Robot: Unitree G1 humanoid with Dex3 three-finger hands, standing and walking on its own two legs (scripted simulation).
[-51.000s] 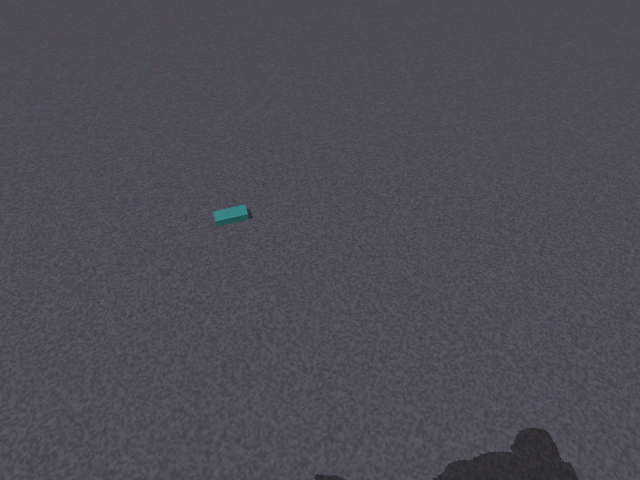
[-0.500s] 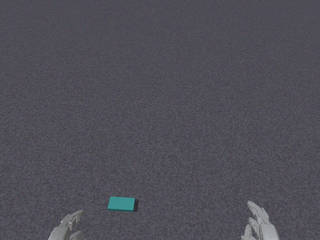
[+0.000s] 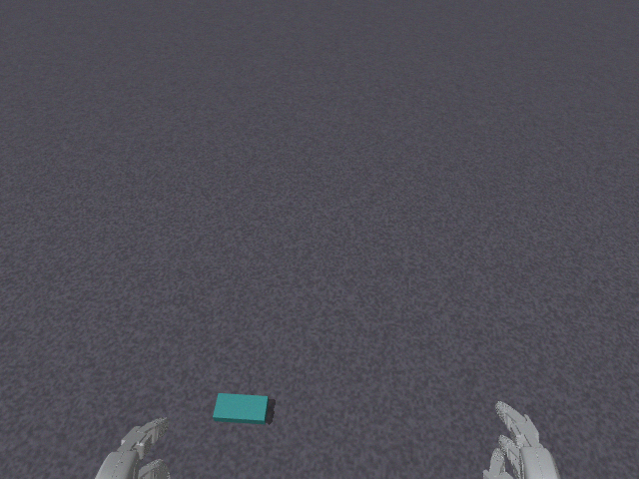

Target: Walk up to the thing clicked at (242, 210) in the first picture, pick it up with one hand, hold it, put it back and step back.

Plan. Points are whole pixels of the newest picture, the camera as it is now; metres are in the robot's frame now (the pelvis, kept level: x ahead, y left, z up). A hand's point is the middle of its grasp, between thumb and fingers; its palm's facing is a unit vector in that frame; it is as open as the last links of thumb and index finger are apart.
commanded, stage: home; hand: left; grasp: from above
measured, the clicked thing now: (241, 408) +0.48 +0.22 -0.70
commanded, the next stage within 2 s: stand in 0.28 s
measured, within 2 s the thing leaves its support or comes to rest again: neither
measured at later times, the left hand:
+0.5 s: hand out of the picture +0.16 +0.21 -0.08, palm faces +0.01 -0.95 -0.31, open 7.4 cm
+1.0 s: hand out of the picture +0.03 +0.23 -0.10, palm faces +0.04 -0.95 -0.32, open 7.4 cm
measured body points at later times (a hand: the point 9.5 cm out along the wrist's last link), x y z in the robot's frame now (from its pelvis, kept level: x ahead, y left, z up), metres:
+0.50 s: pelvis -0.01 +0.00 +0.01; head +0.02 +0.01 +0.46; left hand +0.16 +0.26 -0.06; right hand +0.14 -0.25 -0.09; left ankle -0.01 +0.12 -0.68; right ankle +0.00 -0.13 -0.68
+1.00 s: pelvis -0.02 +0.00 +0.06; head -0.02 +0.00 +0.51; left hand +0.03 +0.28 -0.08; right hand +0.05 -0.27 -0.08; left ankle -0.01 +0.12 -0.68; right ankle +0.00 -0.13 -0.68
